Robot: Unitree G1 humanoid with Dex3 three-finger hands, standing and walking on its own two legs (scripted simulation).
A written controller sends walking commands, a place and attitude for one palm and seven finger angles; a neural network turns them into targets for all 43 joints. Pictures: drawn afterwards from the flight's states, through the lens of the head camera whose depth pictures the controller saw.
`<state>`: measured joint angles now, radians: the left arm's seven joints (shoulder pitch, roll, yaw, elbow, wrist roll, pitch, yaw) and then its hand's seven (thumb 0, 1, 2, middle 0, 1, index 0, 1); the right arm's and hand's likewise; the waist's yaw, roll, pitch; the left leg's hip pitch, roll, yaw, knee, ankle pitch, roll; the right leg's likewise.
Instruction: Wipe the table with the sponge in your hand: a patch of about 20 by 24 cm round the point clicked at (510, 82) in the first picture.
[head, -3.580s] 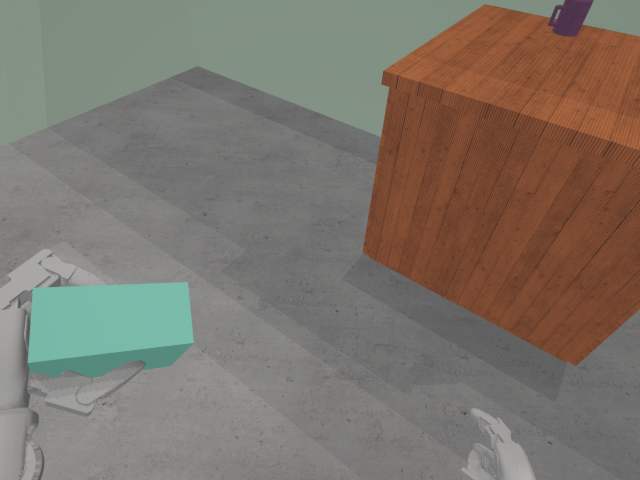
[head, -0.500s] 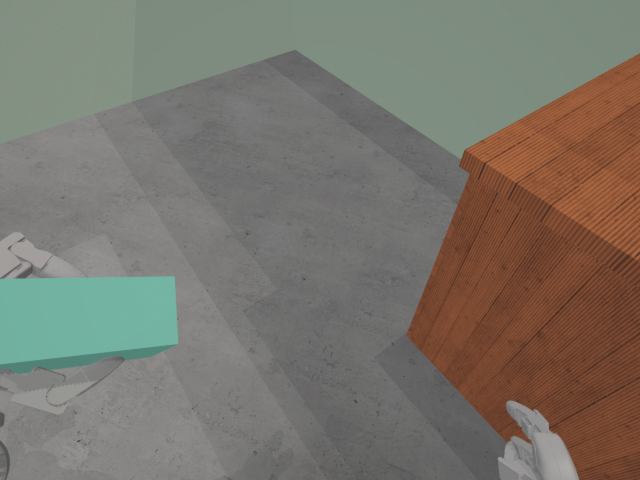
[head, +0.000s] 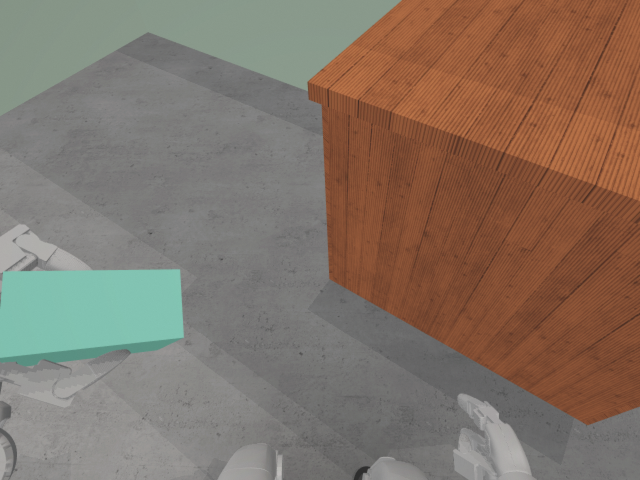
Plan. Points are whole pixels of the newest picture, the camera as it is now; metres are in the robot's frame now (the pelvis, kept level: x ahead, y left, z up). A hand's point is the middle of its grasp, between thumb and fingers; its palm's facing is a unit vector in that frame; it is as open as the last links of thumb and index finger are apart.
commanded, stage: turn to face it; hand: left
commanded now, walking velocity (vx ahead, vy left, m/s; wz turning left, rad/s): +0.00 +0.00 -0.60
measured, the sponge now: (120, 316) +0.24 +0.19 +0.15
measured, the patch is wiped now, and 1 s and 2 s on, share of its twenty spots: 0.00 0.00 0.00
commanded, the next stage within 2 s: take the last steps up to it in 1.70 s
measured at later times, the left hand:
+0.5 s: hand (176, 346) +0.21 +0.12 +0.17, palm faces +0.16 -0.86 -0.48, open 10.0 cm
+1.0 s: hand (274, 388) +0.18 +0.04 +0.18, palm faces -0.09 -0.88 -0.47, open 10.0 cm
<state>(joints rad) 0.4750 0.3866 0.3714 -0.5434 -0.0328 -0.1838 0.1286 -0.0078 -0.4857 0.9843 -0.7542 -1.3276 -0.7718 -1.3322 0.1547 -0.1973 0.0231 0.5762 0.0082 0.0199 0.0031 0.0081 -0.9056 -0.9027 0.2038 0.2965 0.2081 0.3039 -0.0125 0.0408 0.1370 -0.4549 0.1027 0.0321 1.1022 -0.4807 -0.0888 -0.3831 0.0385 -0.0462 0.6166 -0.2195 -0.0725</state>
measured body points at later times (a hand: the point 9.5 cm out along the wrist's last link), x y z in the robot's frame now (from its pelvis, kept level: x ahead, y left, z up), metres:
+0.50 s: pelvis -0.08 -0.04 -0.01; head -0.05 -0.07 +0.44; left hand +0.19 +0.17 +0.20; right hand +0.05 -0.28 -0.11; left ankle -0.01 +0.13 -0.71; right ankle -0.06 -0.13 -0.73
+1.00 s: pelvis -0.14 -0.05 +0.01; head -0.12 -0.07 +0.46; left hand +0.17 +0.09 +0.20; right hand -0.11 -0.34 -0.08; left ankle -0.06 +0.09 -0.72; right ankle -0.15 -0.13 -0.68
